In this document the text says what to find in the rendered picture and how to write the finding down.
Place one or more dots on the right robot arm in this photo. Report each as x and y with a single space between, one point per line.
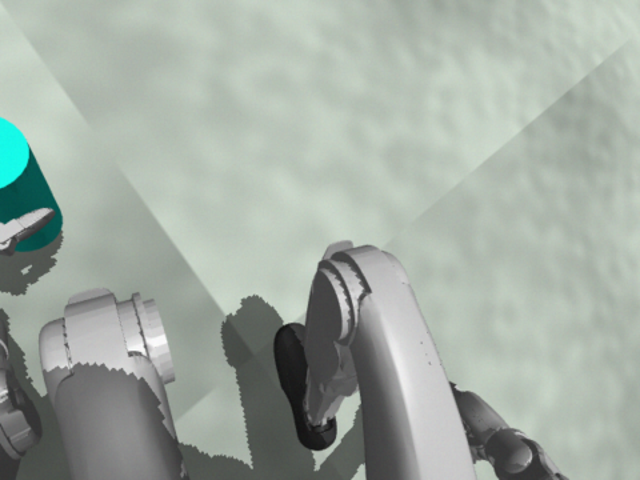
515 456

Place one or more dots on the bottle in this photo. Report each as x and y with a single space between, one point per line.
23 187

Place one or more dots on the right robot foot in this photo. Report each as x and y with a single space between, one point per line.
292 367

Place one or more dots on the left robot arm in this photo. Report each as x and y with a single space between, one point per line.
20 424

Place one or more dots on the left robot hand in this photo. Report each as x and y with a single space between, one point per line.
22 228

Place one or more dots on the right robot hand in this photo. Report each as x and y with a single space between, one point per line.
480 421

